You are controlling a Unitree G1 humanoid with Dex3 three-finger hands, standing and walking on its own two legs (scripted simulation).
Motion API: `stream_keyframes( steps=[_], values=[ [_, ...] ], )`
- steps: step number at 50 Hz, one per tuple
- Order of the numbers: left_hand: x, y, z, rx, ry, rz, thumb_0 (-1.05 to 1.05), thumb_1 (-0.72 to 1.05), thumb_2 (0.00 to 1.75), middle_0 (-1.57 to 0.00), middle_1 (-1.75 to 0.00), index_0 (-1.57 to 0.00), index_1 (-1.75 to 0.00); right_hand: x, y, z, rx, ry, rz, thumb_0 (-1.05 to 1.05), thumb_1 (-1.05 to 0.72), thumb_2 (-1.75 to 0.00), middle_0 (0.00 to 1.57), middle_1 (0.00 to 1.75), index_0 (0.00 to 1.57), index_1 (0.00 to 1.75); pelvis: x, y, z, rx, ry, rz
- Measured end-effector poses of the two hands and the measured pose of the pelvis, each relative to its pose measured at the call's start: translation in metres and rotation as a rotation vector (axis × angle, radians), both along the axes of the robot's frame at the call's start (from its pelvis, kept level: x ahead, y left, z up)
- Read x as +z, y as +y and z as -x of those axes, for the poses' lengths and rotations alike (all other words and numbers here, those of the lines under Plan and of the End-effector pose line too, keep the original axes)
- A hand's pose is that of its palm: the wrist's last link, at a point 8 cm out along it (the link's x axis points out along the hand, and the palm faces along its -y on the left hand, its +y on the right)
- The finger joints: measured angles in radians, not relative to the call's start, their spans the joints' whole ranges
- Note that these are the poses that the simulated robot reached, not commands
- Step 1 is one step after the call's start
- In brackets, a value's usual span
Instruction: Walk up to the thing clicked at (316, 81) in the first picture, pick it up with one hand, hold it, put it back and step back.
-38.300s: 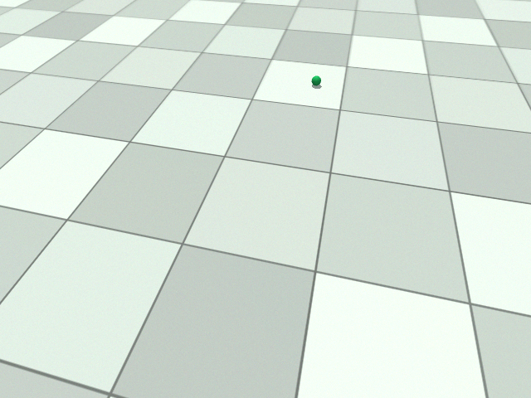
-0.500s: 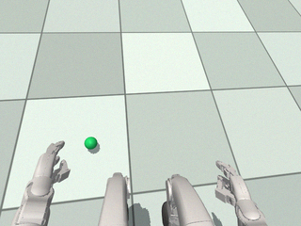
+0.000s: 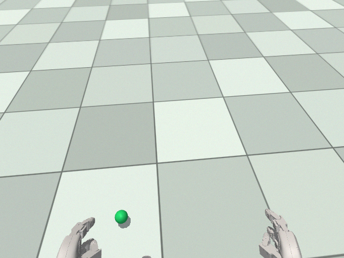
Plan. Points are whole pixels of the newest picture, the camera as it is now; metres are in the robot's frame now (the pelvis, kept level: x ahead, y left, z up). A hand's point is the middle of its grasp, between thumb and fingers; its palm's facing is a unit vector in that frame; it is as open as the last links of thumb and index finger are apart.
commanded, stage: home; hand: left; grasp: from above
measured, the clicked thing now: (121, 216) +0.46 +0.28 -0.68
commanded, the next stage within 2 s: stand in 2.00 s
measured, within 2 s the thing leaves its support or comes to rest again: neither
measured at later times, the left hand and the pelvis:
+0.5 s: hand (99, 254) +0.16 +0.18 -0.05, palm faces +0.06 -0.98 -0.19, open 7.4 cm; pelvis +0.00 +0.00 +0.00, yaw +1 degrees
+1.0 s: hand (96, 257) +0.16 +0.18 -0.05, palm faces +0.05 -0.98 -0.19, open 7.4 cm; pelvis +0.00 +0.00 +0.00, yaw +0 degrees
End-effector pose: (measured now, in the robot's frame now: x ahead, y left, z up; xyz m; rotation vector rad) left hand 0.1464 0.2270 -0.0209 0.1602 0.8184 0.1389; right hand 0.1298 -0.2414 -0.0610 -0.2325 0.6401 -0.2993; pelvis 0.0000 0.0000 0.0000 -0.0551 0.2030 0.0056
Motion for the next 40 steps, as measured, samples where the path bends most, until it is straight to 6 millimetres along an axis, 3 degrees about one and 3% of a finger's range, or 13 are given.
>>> stream_keyframes(
  steps=[7, 13, 40],
  values=[
    [0.002, -0.002, 0.007, 0.006, 0.010, 0.001, 0.01, 0.90, 0.90, -0.20, -0.30, -0.20, -0.30, 0.012, 0.001, -0.025, 0.053, -0.073, 0.011, 0.01, -0.91, -0.90, 0.20, 0.30, 0.21, 0.30, 0.003, -0.003, -0.002, 0.008, -0.022, -0.008],
    [-0.003, -0.002, 0.007, 0.013, 0.017, 0.007, 0.01, 0.90, 0.90, -0.20, -0.30, -0.20, -0.30, 0.015, 0.001, -0.035, 0.087, -0.087, 0.023, 0.01, -0.90, -0.90, 0.20, 0.30, 0.21, 0.30, 0.002, -0.006, -0.002, 0.012, -0.026, -0.011],
    [-0.001, 0.003, 0.002, -0.005, 0.004, 0.004, 0.01, 0.90, 0.90, -0.20, -0.30, -0.20, -0.30, 0.006, 0.006, -0.015, 0.060, -0.031, 0.011, 0.01, -0.90, -0.90, 0.20, 0.30, 0.21, 0.30, 0.002, 0.001, -0.002, 0.003, -0.031, -0.007]
  ],
)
